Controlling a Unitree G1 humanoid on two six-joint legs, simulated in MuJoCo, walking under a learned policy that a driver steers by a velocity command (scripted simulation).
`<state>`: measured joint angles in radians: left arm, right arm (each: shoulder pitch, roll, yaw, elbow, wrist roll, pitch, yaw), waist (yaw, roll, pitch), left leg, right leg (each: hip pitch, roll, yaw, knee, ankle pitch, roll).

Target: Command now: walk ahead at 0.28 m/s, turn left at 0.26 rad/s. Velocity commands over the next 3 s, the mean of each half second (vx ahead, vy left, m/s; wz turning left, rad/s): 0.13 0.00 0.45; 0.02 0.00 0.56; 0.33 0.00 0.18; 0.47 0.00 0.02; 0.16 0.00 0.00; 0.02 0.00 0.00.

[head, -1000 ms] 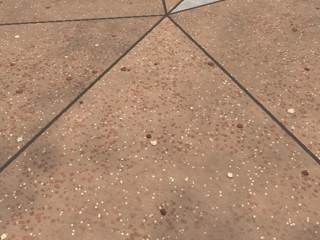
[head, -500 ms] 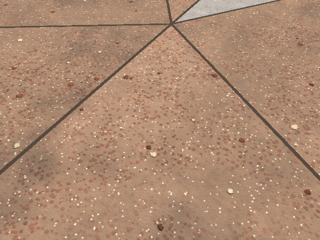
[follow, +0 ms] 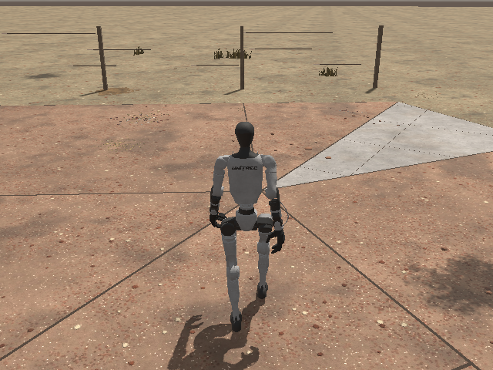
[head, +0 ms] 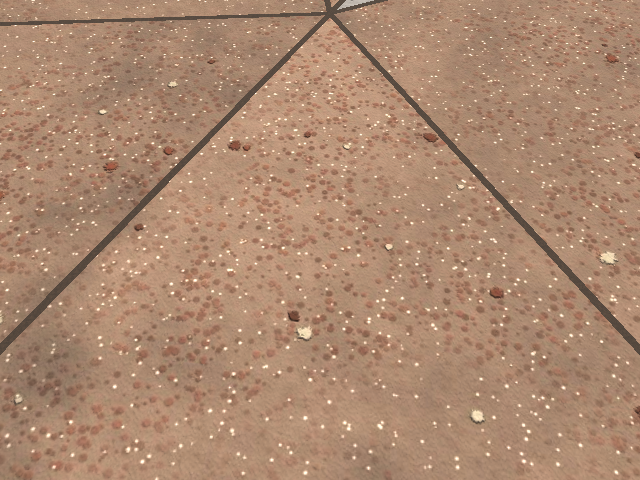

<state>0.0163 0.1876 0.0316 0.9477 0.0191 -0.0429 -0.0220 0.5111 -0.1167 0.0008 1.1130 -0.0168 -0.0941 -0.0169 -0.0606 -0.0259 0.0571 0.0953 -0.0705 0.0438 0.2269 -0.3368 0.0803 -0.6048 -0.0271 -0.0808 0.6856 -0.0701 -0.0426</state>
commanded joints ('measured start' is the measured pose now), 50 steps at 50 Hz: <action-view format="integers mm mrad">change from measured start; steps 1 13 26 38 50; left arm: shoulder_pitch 57 197 202 167 184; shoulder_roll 56 99 217 136 137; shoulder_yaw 6 25 67 54 33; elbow -33 -57 -102 -181 -248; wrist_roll -11 7 11 4 -11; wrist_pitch -15 -24 41 80 62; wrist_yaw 22 74 52 42 53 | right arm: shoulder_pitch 12 -58 -251 -254 -269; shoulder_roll -170 -95 -167 -277 -303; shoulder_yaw -27 -79 -82 -110 -121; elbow -27 -147 -328 -382 -411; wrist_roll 1 -15 -8 9 -10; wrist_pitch -8 120 147 104 125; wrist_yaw -10 8 47 8 22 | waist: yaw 69 7 37 58 49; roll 150 -33 -37 110 150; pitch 18 -105 -111 -120 -156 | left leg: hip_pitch -146 -514 -305 -160 -307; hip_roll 205 95 81 256 204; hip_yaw -105 -44 46 -336 -484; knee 139 1001 336 109 139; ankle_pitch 1088 -86 10 543 213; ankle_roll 39 -68 -14 161 140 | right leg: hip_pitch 228 311 283 -26 307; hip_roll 94 -264 -313 1 71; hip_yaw -36 109 -37 104 86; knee -88 -403 -294 359 -36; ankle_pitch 44 372 -195 -284 -355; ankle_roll -23 -212 -81 83 35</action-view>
